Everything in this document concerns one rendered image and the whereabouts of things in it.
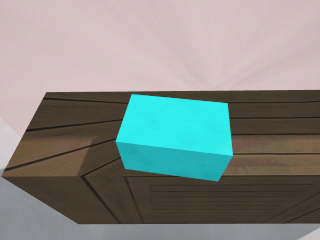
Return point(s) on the carton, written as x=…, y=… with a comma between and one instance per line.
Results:
x=174, y=136

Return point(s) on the pedestal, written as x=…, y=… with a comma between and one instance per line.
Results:
x=68, y=159

